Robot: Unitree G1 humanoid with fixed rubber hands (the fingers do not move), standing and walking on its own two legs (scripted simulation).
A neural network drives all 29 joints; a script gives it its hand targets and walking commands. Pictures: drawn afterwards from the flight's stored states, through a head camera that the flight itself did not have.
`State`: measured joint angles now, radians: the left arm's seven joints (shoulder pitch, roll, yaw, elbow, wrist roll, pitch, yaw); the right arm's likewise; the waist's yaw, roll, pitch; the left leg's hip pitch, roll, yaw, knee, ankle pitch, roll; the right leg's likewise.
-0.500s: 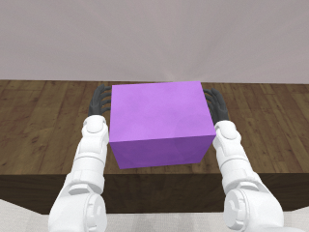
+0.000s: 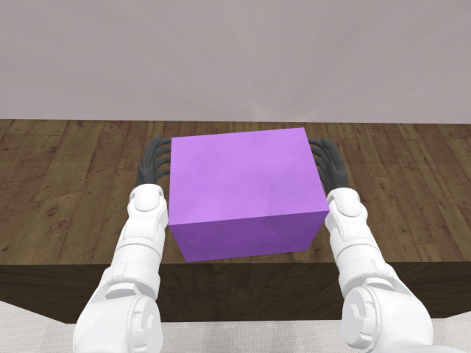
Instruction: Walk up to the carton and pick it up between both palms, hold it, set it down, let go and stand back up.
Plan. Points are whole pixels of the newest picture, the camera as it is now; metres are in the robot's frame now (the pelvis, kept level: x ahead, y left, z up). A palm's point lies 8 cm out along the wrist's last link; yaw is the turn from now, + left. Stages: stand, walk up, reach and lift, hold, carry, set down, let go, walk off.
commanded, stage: set down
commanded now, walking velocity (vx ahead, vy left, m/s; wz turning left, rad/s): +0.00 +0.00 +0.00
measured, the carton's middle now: (243, 197) +0.38 -0.02 +0.01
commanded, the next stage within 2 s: none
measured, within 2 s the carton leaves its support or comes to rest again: rests again in 0.02 s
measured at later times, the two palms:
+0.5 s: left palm (153, 182) +0.39 +0.15 +0.04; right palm (335, 186) +0.38 -0.18 +0.04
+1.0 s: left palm (154, 183) +0.39 +0.14 +0.04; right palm (335, 187) +0.38 -0.19 +0.03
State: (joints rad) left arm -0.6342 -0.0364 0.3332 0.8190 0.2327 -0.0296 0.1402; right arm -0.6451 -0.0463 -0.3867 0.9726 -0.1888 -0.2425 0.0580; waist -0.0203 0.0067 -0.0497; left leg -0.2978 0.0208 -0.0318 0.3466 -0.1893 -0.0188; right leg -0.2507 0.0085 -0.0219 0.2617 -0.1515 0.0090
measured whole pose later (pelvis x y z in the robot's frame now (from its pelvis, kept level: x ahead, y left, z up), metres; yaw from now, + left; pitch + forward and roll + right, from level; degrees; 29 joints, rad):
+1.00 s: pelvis +0.00 +0.00 +0.00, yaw +0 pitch +10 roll -1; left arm -0.66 -0.06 0.40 0.92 0.24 -0.18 0.13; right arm -0.65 -0.03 -0.50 1.01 -0.29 -0.31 0.08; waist -0.02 0.01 -0.06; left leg -0.34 0.02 -0.03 0.35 -0.19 -0.02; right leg -0.29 0.01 -0.02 0.27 -0.15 0.01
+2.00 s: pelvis -0.04 -0.01 -0.01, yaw -2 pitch +9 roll -1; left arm -0.35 0.08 0.14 0.73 0.01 -0.23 0.11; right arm -0.59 -0.36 0.11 1.13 0.38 -0.30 0.07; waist 0.03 -0.01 -0.14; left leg -0.42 0.04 -0.01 0.45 -0.19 -0.03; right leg -0.41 0.03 0.00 0.40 -0.16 -0.01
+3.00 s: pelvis -0.02 -0.02 +0.00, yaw -1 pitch -2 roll +0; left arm 0.34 0.10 0.04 -0.08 0.01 0.08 0.12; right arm 0.25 -0.31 -0.01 0.22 0.33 -0.09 0.11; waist 0.03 -0.06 -0.03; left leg -0.13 0.04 -0.01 0.34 -0.19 -0.03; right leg -0.11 0.03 0.00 0.31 -0.17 -0.02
